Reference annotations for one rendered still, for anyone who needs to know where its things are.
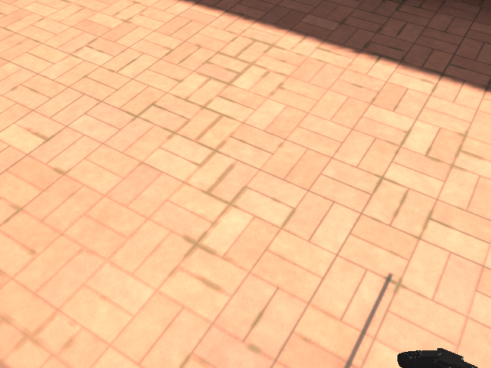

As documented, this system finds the right robot hand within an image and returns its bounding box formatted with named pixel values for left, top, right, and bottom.
left=397, top=348, right=478, bottom=368

